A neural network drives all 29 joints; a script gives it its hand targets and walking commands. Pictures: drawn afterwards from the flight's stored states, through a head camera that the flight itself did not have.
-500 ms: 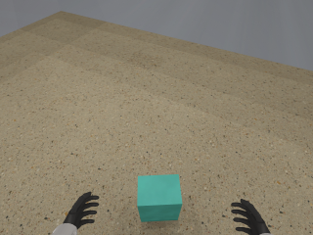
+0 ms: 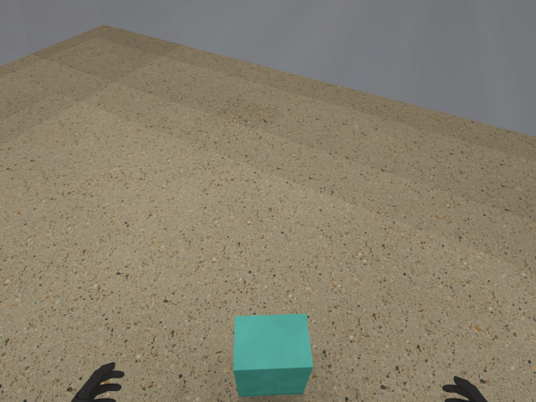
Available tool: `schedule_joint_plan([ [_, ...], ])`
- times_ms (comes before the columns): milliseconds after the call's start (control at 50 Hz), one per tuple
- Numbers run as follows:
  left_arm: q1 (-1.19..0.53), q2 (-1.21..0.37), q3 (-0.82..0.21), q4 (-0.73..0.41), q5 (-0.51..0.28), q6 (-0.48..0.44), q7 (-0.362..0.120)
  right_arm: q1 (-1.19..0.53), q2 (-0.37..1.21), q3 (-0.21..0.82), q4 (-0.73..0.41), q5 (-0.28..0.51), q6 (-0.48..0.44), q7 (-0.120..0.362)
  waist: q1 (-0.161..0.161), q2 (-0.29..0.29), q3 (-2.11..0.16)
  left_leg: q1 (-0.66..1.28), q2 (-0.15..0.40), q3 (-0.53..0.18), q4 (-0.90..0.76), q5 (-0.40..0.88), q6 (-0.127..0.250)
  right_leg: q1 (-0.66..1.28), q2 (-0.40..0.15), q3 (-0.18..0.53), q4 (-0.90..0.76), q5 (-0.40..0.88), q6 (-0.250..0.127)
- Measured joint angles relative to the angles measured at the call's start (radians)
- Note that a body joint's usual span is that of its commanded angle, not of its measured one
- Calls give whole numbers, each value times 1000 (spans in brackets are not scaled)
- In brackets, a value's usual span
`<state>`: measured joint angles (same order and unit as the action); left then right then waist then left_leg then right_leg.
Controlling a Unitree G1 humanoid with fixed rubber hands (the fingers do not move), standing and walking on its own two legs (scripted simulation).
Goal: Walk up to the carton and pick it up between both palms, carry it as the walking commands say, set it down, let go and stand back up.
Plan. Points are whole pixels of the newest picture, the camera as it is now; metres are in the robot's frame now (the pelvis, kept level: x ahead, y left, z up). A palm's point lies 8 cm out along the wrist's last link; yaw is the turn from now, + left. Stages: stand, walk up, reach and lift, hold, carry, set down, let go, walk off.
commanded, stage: stand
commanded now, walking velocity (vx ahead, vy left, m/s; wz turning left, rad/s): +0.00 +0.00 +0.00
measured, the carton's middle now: (270, 357) +0.39 +0.01 -0.63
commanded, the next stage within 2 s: none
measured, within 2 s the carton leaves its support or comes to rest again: neither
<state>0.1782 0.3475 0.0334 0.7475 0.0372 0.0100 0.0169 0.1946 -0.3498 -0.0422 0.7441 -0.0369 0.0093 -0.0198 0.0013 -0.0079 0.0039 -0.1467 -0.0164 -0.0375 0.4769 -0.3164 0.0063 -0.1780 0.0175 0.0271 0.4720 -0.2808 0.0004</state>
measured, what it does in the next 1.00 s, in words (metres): stands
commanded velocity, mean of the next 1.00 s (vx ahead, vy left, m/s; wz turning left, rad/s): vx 0.00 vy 0.00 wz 0.00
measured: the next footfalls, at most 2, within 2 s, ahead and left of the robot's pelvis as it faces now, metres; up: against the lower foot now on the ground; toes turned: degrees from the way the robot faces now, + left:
none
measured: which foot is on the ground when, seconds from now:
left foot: down 0.00-1.00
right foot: down 0.00-1.00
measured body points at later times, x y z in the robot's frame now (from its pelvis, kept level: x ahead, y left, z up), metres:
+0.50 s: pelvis -0.01 +0.00 +0.01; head -0.01 +0.01 +0.46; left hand +0.11 +0.31 -0.10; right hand +0.11 -0.30 -0.10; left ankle -0.04 +0.12 -0.74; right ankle -0.02 -0.12 -0.74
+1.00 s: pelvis -0.02 +0.00 +0.01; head -0.03 +0.00 +0.46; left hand +0.07 +0.31 -0.11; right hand +0.08 -0.31 -0.10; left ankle -0.04 +0.12 -0.74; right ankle -0.02 -0.12 -0.74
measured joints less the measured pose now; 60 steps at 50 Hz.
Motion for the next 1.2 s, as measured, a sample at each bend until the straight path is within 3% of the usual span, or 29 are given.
schedule_joint_plan([
  [660,-25,23,-21,197,-12,-17,0,-25,-20,27,173,7,-17,1,4,4,2,55,-6,-3,-100,69,4,56,-9,-2,-97,65,4],
  [1200,-45,39,-26,275,-18,-23,-6,-45,-33,33,250,15,-22,7,5,5,13,57,-5,-8,-130,102,1,60,-10,-6,-128,97,1],
])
